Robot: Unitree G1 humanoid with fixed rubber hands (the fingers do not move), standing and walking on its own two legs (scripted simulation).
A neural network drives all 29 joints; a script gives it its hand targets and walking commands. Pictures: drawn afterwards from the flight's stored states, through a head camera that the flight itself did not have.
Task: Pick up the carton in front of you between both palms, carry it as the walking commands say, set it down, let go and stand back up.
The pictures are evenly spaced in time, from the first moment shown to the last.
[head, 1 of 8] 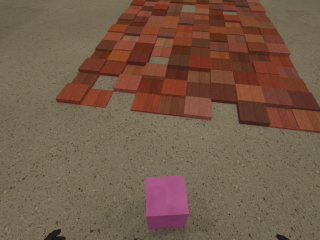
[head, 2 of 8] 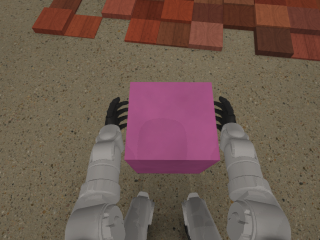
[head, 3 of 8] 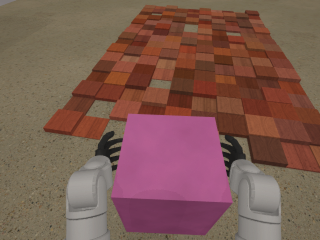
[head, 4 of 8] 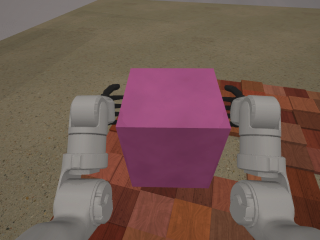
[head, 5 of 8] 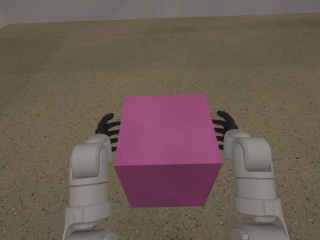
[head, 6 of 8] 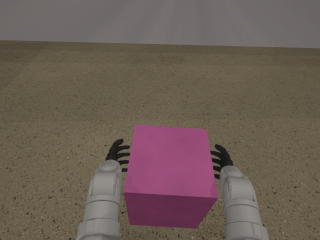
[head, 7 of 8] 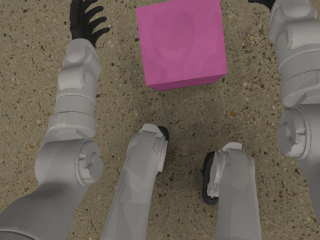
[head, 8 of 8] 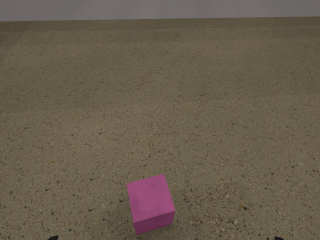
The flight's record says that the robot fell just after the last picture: no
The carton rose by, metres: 0.83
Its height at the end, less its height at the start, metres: +0.00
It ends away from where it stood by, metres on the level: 6.07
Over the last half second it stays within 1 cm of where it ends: yes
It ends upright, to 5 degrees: yes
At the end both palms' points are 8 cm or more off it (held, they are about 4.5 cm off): yes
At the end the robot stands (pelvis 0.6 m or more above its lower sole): yes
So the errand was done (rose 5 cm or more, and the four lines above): yes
